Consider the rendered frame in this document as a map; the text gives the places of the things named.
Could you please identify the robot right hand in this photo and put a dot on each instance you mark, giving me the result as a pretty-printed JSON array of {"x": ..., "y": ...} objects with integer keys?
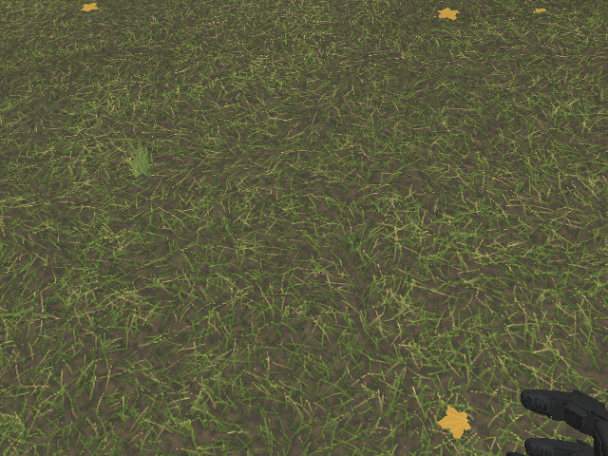
[{"x": 579, "y": 410}]

